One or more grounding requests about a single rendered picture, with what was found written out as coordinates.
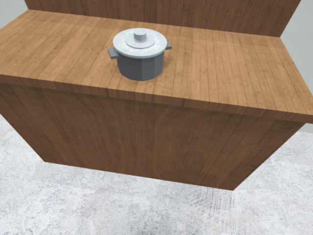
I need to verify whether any lid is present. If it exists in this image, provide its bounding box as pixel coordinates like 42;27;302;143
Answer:
113;28;167;58

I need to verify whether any knob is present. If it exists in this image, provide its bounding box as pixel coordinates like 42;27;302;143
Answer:
134;29;146;41

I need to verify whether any table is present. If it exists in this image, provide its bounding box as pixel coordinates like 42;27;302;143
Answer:
0;0;313;191

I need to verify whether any pot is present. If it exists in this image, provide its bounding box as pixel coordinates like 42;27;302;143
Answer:
108;41;172;81

